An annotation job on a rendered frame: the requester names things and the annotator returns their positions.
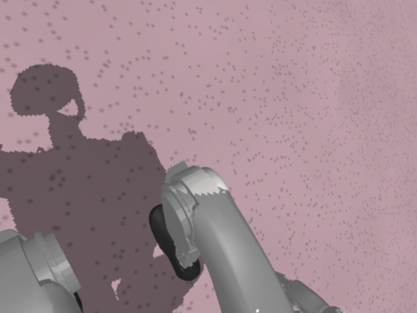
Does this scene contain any right robot hand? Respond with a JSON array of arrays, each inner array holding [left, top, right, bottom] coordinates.
[[275, 271, 330, 313]]

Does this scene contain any right robot foot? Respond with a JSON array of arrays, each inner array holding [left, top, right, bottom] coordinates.
[[149, 204, 201, 281]]

